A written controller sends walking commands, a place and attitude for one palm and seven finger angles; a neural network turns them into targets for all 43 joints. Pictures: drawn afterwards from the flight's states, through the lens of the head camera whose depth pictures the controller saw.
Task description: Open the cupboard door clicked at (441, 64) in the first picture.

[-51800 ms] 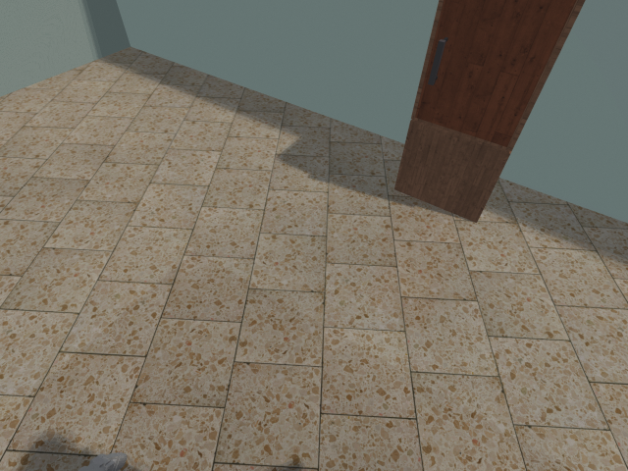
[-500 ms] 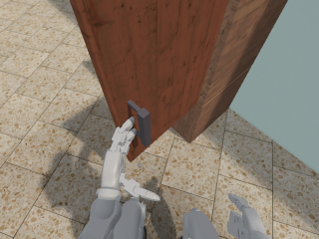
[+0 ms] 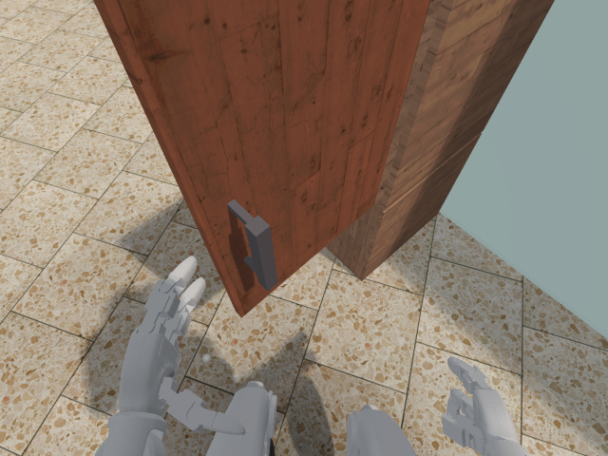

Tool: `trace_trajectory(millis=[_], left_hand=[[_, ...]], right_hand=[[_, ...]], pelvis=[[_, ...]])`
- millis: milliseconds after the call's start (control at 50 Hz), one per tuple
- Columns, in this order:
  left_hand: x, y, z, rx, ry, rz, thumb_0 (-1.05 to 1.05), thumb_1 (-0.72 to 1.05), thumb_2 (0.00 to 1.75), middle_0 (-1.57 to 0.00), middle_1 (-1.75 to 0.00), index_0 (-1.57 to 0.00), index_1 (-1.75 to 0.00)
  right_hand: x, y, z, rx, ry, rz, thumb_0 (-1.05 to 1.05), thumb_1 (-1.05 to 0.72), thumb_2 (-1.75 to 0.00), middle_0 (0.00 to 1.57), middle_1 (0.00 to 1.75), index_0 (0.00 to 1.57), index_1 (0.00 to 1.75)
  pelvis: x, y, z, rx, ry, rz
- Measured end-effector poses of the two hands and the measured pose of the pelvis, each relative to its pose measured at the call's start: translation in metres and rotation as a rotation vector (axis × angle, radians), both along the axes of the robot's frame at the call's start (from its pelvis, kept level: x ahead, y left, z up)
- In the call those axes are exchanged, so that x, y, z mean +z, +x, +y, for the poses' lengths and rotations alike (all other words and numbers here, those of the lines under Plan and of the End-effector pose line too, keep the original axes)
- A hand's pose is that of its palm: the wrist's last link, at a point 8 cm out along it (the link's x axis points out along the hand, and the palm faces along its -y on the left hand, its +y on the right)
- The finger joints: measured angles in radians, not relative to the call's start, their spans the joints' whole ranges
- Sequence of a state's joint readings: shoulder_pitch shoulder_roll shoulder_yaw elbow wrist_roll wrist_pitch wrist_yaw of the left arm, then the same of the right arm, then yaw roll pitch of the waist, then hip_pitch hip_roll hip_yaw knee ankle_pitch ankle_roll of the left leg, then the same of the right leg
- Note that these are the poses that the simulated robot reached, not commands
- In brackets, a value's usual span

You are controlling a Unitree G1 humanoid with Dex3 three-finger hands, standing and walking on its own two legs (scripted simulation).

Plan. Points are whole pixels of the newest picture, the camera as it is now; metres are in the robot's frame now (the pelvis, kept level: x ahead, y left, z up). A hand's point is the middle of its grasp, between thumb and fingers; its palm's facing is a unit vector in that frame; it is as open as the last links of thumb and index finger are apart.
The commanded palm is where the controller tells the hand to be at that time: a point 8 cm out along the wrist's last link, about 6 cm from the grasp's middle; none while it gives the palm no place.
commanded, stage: slide the hand sideways off the handle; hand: left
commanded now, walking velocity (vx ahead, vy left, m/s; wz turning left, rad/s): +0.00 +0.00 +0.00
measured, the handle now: (253, 248) +0.37 +0.10 +0.04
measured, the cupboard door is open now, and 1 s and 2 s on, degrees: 92 92 92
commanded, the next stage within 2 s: draw the hand back to the body in 0.10 s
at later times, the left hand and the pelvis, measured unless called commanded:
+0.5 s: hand (149, 363) +0.21 +0.17 +0.10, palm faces +0.04 -1.00 -0.06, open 16.3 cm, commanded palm +0.18 +0.22 +0.11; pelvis +0.00 +0.01 +0.03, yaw +0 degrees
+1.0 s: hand (14, 334) +0.21 +0.24 +0.18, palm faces +0.23 -0.89 -0.39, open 13.8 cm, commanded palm +0.17 +0.28 +0.22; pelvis +0.03 +0.03 +0.10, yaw +0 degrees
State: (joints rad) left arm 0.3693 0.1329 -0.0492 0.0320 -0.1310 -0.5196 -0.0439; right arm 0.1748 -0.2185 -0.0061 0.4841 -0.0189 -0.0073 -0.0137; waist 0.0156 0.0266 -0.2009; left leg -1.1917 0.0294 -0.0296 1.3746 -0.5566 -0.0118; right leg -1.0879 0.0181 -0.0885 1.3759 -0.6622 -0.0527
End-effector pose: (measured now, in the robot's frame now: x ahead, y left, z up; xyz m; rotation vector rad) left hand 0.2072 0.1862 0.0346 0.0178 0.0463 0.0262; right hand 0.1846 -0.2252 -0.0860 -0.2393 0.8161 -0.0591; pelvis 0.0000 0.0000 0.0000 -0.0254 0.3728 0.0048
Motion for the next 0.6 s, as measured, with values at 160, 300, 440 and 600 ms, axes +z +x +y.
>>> trace_trajectory(millis=[160, 300, 440, 600], left_hand=[[-0.007, -0.01, 0.004, -0.038, -0.008, 0.02, -0.01, -0.5, 0.3, -0.15, -0.3, -0.15, -0.3], [0.007, -0.003, 0.009, -0.042, -0.002, -0.04, -0.01, -0.5, 0.3, -0.15, -0.3, -0.15, -0.3], [0.061, -0.016, 0.024, -0.019, 0.047, -0.023, -0.01, -0.49, 0.3, -0.16, -0.3, -0.15, -0.3], [0.082, -0.026, 0.041, 0.004, 0.029, -0.001, -0.01, -0.49, 0.3, -0.15, -0.3, -0.15, -0.3]], right_hand=[[-0.004, 0.003, -0.002, -0.006, -0.015, -0.036, 0.01, -0.9, -0.9, 0.2, 0.3, 0.2, 0.3], [-0.007, -0.002, 0.004, -0.014, -0.007, -0.044, 0.01, -0.9, -0.9, 0.2, 0.3, 0.2, 0.3], [0.021, -0.012, 0.017, -0.06, 0.046, -0.042, 0.02, -0.9, -0.9, 0.2, 0.3, 0.2, 0.3], [0.062, -0.013, 0.015, -0.054, 0.004, -0.111, 0.01, -0.9, -0.9, 0.2, 0.3, 0.21, 0.3]], pelvis=[[-0.008, -0.003, 0.0, 0.0, -0.006, 0.008], [-0.012, -0.006, 0.003, -0.001, -0.013, 0.002], [0.018, -0.002, 0.008, 0.001, -0.012, -0.06], [0.044, 0.003, 0.011, 0.013, -0.018, -0.117]])
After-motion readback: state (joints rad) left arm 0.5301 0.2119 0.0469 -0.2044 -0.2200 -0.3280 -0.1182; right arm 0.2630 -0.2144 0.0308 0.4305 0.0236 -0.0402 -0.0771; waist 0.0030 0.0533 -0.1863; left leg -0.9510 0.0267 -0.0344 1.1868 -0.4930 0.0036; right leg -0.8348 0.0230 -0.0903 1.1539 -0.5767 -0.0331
